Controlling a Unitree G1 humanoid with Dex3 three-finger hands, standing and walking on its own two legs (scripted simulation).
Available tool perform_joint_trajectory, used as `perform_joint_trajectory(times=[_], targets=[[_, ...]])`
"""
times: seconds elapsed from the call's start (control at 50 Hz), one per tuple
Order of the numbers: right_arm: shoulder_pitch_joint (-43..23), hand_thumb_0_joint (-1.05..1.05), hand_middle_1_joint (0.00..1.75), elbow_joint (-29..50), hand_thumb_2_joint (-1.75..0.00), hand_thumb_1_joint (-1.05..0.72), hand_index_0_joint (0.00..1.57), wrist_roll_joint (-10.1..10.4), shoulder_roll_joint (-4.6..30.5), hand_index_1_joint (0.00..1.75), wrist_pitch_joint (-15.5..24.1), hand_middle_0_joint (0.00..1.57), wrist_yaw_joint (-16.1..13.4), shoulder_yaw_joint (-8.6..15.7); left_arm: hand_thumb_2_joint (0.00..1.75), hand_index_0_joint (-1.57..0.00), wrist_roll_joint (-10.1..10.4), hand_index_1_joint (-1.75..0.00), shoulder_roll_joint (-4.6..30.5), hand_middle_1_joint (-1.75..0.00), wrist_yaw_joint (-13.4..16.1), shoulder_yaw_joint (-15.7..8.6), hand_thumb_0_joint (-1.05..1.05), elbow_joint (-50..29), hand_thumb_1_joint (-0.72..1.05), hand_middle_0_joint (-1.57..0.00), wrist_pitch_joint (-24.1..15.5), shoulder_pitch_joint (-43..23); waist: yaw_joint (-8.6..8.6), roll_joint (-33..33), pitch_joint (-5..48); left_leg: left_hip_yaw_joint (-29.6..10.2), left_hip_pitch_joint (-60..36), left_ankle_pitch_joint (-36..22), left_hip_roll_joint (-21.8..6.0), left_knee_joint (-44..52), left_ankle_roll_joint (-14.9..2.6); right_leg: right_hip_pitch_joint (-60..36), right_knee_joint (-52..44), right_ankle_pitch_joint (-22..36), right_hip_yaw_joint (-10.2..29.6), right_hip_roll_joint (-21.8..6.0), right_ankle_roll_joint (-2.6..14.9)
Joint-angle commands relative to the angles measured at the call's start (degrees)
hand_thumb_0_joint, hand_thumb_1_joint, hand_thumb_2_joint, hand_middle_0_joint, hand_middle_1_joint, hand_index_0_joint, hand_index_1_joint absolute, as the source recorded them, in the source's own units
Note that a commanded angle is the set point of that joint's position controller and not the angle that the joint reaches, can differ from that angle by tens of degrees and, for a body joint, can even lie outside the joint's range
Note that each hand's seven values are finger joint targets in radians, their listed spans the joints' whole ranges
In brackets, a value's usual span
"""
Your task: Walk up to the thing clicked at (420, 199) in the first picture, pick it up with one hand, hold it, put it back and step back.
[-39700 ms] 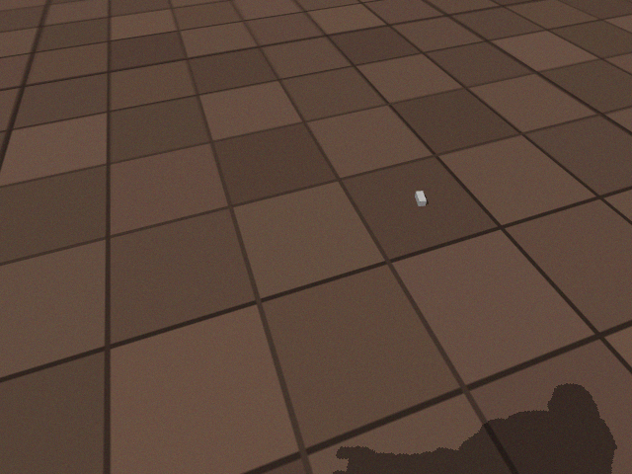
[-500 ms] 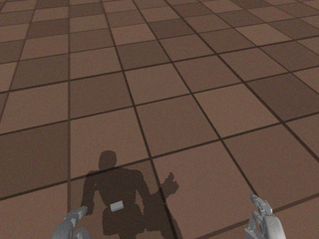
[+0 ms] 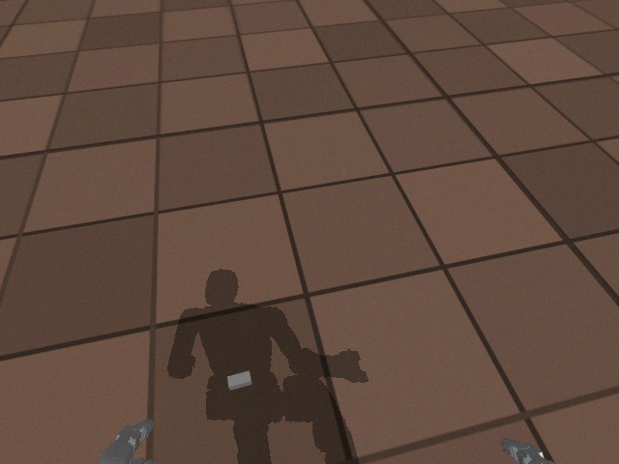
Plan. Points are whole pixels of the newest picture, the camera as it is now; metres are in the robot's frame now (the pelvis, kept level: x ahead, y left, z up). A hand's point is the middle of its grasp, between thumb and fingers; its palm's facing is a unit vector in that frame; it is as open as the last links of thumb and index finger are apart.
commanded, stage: stand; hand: left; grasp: from above
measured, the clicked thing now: (239, 380) +0.46 +0.24 -0.73
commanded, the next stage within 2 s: none
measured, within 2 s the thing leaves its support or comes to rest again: neither
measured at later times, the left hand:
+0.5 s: hand out of the picture +0.04 +0.25 -0.13, palm faces +0.05 -0.95 -0.32, open 7.4 cm
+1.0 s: hand out of the picture +0.04 +0.23 -0.13, palm faces +0.03 -0.94 -0.33, open 7.4 cm
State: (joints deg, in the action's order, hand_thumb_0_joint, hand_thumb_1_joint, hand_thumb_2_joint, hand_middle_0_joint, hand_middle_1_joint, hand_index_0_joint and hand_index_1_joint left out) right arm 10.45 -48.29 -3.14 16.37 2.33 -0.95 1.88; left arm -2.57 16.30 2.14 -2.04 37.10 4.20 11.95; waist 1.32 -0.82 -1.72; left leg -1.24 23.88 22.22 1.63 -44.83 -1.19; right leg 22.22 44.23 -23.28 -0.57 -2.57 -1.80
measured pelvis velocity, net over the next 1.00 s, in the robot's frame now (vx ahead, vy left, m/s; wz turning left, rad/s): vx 0.00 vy -0.01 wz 0.01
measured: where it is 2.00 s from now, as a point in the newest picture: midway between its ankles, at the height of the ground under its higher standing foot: outside the picture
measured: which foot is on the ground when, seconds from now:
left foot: down 0.00-1.00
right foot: down 0.00-1.00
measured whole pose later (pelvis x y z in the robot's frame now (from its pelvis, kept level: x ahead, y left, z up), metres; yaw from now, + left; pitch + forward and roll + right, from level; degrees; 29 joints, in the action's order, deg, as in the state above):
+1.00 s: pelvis +0.00 -0.01 +0.04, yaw +1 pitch -4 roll +0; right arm 8.2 -65.3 -1.1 17.6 -0.3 -0.9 1.6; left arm -1.2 16.8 1.5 -1.6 66.1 -0.1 8.7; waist 0.6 0.6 -4.2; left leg -2.4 6.5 9.8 1.1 -20.4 -0.4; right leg 4.5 19.5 -10.9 -2.0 -2.1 -1.5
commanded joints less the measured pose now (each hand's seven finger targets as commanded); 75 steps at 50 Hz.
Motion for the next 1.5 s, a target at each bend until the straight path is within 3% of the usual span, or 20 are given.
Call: perform_joint_trajectory(times=[0.0, 0.08, 0.14, 0.22, 0.28, 0.32, 0.34, 0.38, 0.54, 0.62, 0.68, 0.78, 1.0, 1.12, 1.2, 1.24, 1.28, 1.36, 1.42, 1.48], targets=[[-0.9, 0.00, 0.30, 1.9, -0.90, -0.90, 0.20, 0.1, 8.1, 0.30, 1.2, 0.20, -0.2, 3.1, 0.90, -0.20, -0.1, -0.30, 8.4, -0.30, 0.5, -3.3, 0.00, 1.8, 0.90, -0.20, -4.5, -3.1, -0.46, -0.3, 6.5, -5.4, -7.3, -16.3, -3.3, 11.1, -2.34, -7.3, -12.1, 14.0, 4.8, -3.4, 3.34], [-1.9, 0.00, 0.30, -1.3, -0.90, -0.90, 0.20, 0.5, 8.7, 0.30, 0.6, 0.20, -0.7, 2.9, 0.90, -0.20, 0.5, -0.30, 8.1, -0.30, 0.6, -3.0, 0.00, 8.2, 0.90, -0.20, -4.7, -2.5, 0.03, 1.4, 5.1, -7.3, -10.1, -20.6, -4.8, 15.6, -2.23, -10.8, -14.6, 17.5, 3.2, -2.9, 3.00], [-2.1, 0.00, 0.30, -3.8, -0.90, -0.90, 0.20, 0.7, 10.0, 0.30, 0.1, 0.20, -1.1, 3.0, 0.90, -0.20, 0.8, -0.30, 8.2, -0.30, 0.7, -2.7, 0.00, 12.1, 0.90, -0.20, -4.4, -2.4, -0.26, 4.1, 3.4, -9.0, -11.5, -17.0, -6.1, 21.3, -2.03, -12.2, -17.0, 14.2, 2.3, -2.3, 2.49], [-2.8, 0.00, 0.30, -6.4, -0.90, -0.90, 0.20, 1.2, 10.2, 0.30, -0.1, 0.20, -1.4, 2.9, 0.90, -0.20, 1.0, -0.30, 8.5, -0.30, 0.8, -2.4, 0.00, 16.5, 0.90, -0.20, -4.4, -2.5, 0.08, 3.5, 4.0, -8.9, -14.9, -25.5, -6.8, 23.3, -1.49, -16.2, -19.4, 18.1, 1.8, -3.1, 1.97], [-2.5, 0.00, 0.30, -8.5, -0.90, -0.90, 0.20, 1.5, 10.5, 0.30, -0.3, 0.20, -1.6, 2.9, 0.90, -0.20, 1.0, -0.30, 8.8, -0.30, 0.7, -2.1, 0.00, 19.3, 0.90, -0.20, -4.5, -2.0, 0.12, 3.4, 3.0, -8.2, -17.7, -27.0, -6.7, 24.7, -0.80, -16.4, -21.5, 18.4, 1.8, -3.2, 1.58], [-2.8, 0.00, 0.30, -9.2, -0.90, -0.90, 0.20, 1.5, 10.2, 0.30, -0.7, 0.20, -1.5, 2.8, 0.90, -0.20, 0.8, -0.30, 9.5, -0.30, 0.7, -2.1, 0.00, 20.6, 0.90, -0.20, -4.4, -3.0, -0.41, 1.9, 0.8, -8.1, -15.4, -18.8, -6.1, 26.7, -0.90, -16.5, -23.1, 15.5, 1.9, -3.2, 1.64], [-3.6, 0.00, 0.30, -9.4, -0.90, -0.90, 0.20, 1.6, 10.3, 0.30, -0.7, 0.20, -1.5, 2.8, 0.90, -0.20, 0.7, -0.30, 9.8, -0.30, 0.7, -2.1, 0.00, 21.0, 0.90, -0.20, -4.6, -3.1, -0.12, 1.2, 1.0, -7.8, -16.5, -20.2, -6.1, 26.3, -0.95, -16.7, -23.8, 16.4, 2.2, -3.7, 1.79], [-3.6, 0.00, 0.30, -10.2, -0.90, -0.90, 0.20, 1.7, 10.6, 0.30, -1.0, 0.20, -1.4, 2.8, 0.90, -0.20, 0.6, -0.30, 9.7, -0.30, 0.6, -1.9, 0.00, 21.7, 0.90, -0.20, -4.5, -3.5, -0.42, 1.8, -0.2, -8.0, -15.7, -15.7, -6.1, 27.9, -0.75, -16.2, -24.5, 14.8, 2.0, -3.5, 1.73], [-4.6, 0.00, 0.30, -11.8, -0.90, -0.90, 0.20, 1.7, 10.4, 0.30, -1.1, 0.20, -0.9, 2.7, 0.90, -0.20, 0.7, -0.30, 10.1, -0.30, 0.5, -1.6, 0.00, 24.0, 0.90, -0.20, -4.9, -4.3, -0.65, 0.4, -0.6, -7.5, -16.1, -15.3, -6.0, 28.8, -0.45, -16.8, -27.2, 13.6, 2.5, -4.3, 1.78], [-5.2, 0.00, 0.30, -12.2, -0.90, -0.90, 0.20, 1.7, 10.9, 0.30, -1.3, 0.20, -0.6, 2.5, 0.90, -0.20, 0.8, -0.30, 10.9, -0.30, 0.3, -1.7, 0.00, 24.5, 0.90, -0.20, -5.0, -4.1, -0.51, 1.1, -1.6, -7.8, -14.6, -10.7, -6.0, 29.9, -0.61, -16.6, -27.9, 11.7, 2.5, -4.1, 1.70], [-5.3, 0.00, 0.30, -12.4, -0.90, -0.90, 0.20, 1.8, 10.7, 0.30, -1.3, 0.20, -0.5, 2.3, 0.90, -0.20, 0.8, -0.30, 11.0, -0.30, 0.2, -1.6, 0.00, 24.7, 0.90, -0.20, -5.1, -4.6, -0.70, 0.2, -1.3, -7.5, -15.1, -13.1, -6.0, 29.5, -0.35, -16.5, -28.6, 11.5, 2.8, -4.4, 1.80], [-5.0, 0.00, 0.30, -12.9, -0.90, -0.90, 0.20, 1.8, 11.3, 0.30, -1.4, 0.20, -0.4, 2.0, 0.90, -0.20, 0.9, -0.30, 11.6, -0.30, -0.1, -1.6, 0.00, 25.4, 0.90, -0.20, -5.2, -4.2, -0.67, 1.4, -2.0, -8.0, -13.6, -8.0, -6.2, 30.4, -0.38, -16.1, -28.7, 9.0, 2.9, -4.0, 1.93], [-5.0, 0.00, 0.30, -13.4, -0.90, -0.90, 0.20, 2.1, 11.9, 0.30, -1.0, 0.20, -0.4, 1.4, 0.90, -0.20, 1.3, -0.30, 12.0, -0.30, -0.3, -1.6, 0.00, 25.5, 0.90, -0.20, -5.7, -5.1, -0.81, 0.4, 1.3, -6.7, -17.4, -18.8, -6.9, 28.1, -0.48, -17.9, -28.9, 17.0, 3.8, -4.9, 2.30], [-5.1, 0.00, 0.30, -13.8, -0.90, -0.90, 0.20, 2.1, 12.3, 0.30, -1.1, 0.20, -0.6, 1.2, 0.90, -0.20, 1.4, -0.30, 12.4, -0.30, -0.4, -1.7, 0.00, 25.5, 0.90, -0.20, -5.5, -5.8, -0.89, 1.6, 0.2, -6.7, -16.4, -17.0, -7.2, 29.0, -0.19, -17.6, -29.1, 15.2, 3.6, -4.6, 2.40], [-4.6, 0.00, 0.30, -13.9, -0.90, -0.90, 0.20, 2.1, 12.4, 0.30, -0.9, 0.20, -0.5, 0.9, 0.90, -0.20, 1.6, -0.30, 12.3, -0.30, -0.5, -1.7, 0.00, 25.5, 0.90, -0.20, -5.7, -6.3, -1.01, 0.6, 1.5, -6.4, -16.9, -20.4, -7.4, 28.6, -0.25, -19.0, -28.9, 18.7, 3.8, -4.9, 2.26], [-5.0, 0.00, 0.30, -13.9, -0.90, -0.90, 0.20, 2.1, 12.8, 0.30, -0.9, 0.20, -0.6, 1.0, 0.90, -0.20, 1.5, -0.30, 12.6, -0.30, -0.6, -1.8, 0.00, 25.5, 0.90, -0.20, -5.6, -6.6, -0.97, 1.3, 0.7, -6.5, -16.6, -17.6, -7.3, 29.1, -0.13, -18.3, -29.2, 16.4, 3.8, -4.7, 2.33], [-5.2, 0.00, 0.30, -13.7, -0.90, -0.90, 0.20, 2.1, 12.8, 0.30, -0.7, 0.20, -0.6, 0.9, 0.90, -0.20, 1.6, -0.30, 13.1, -0.30, -0.6, -2.0, 0.00, 25.2, 0.90, -0.20, -5.6, -7.2, -0.92, 1.4, 2.4, -6.3, -17.4, -22.1, -7.6, 28.6, -0.08, -19.3, -28.4, 20.1, 3.7, -5.0, 2.49], [-5.4, 0.00, 0.30, -13.8, -0.90, -0.90, 0.20, 2.2, 13.1, 0.30, -0.6, 0.20, -0.6, 0.9, 0.90, -0.20, 1.6, -0.30, 12.6, -0.30, -0.7, -1.8, 0.00, 25.2, 0.90, -0.20, -5.7, -7.1, -0.84, 0.9, 2.4, -6.3, -17.9, -23.9, -7.8, 28.4, -0.07, -19.2, -28.4, 21.1, 3.3, -4.8, 2.30], [-5.7, 0.00, 0.30, -14.0, -0.90, -0.90, 0.20, 2.1, 13.1, 0.30, -0.8, 0.20, -0.6, 0.8, 0.90, -0.20, 1.7, -0.30, 13.0, -0.30, -0.8, -1.9, 0.00, 25.3, 0.90, -0.20, -5.5, -7.5, -0.79, 1.2, 1.3, -6.2, -16.9, -19.9, -7.7, 29.1, 0.08, -18.4, -29.1, 17.7, 3.5, -4.7, 2.36], [-5.6, 0.00, 0.30, -13.8, -0.90, -0.90, 0.20, 2.2, 13.3, 0.30, -0.6, 0.20, -0.5, 0.8, 0.90, -0.20, 1.7, -0.30, 13.2, -0.30, -0.8, -1.8, 0.00, 25.0, 0.90, -0.20, -5.6, -8.0, -0.95, 1.0, 2.6, -6.2, -17.6, -21.6, -7.9, 28.9, 0.16, -19.3, -28.7, 19.4, 3.8, -5.0, 2.64]])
